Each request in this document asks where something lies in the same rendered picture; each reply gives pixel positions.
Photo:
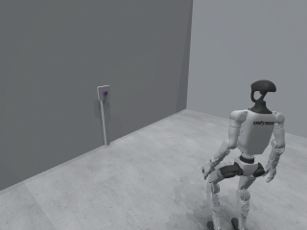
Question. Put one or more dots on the right robot upper arm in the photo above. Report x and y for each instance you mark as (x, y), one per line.
(278, 131)

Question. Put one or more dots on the panel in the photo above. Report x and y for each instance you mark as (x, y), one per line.
(102, 100)

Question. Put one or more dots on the robot left forearm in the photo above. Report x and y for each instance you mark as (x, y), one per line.
(220, 154)

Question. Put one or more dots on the left robot hand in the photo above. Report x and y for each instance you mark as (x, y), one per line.
(207, 169)

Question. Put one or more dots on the right robot shin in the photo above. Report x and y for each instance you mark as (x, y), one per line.
(242, 210)

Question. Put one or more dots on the right robot hand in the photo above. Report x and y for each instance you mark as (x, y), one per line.
(271, 170)

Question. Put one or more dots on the robot left thigh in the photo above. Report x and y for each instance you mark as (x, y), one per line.
(223, 170)

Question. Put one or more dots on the left robot upper arm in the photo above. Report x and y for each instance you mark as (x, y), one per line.
(236, 118)

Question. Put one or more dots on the robot right forearm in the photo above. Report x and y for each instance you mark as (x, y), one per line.
(275, 156)

